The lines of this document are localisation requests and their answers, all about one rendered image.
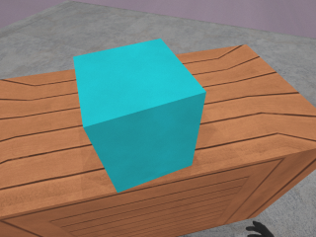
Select pedestal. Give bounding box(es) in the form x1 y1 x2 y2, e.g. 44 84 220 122
0 44 316 237

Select carton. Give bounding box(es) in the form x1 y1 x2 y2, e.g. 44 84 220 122
73 39 206 193

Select robot right hand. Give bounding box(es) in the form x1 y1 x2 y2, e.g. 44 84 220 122
246 221 275 237

